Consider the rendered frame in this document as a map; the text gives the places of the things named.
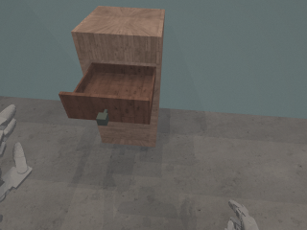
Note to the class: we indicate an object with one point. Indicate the handle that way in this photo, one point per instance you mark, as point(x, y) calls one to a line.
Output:
point(102, 118)

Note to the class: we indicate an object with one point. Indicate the drawer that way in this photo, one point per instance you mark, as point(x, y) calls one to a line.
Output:
point(126, 91)

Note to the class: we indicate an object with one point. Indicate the robot left hand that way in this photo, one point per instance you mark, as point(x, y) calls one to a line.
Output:
point(15, 175)

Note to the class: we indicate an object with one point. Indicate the robot right hand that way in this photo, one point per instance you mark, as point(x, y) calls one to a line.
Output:
point(246, 221)

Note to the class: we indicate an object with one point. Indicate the cabinet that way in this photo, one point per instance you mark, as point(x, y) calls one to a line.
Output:
point(127, 36)

